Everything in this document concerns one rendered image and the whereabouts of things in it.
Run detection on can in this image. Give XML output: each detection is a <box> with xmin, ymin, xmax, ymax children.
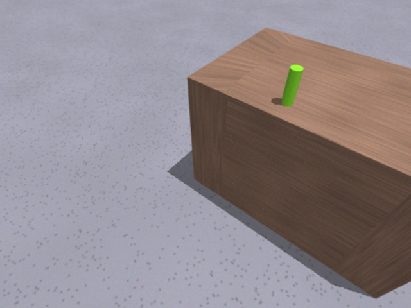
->
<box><xmin>281</xmin><ymin>65</ymin><xmax>304</xmax><ymax>107</ymax></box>

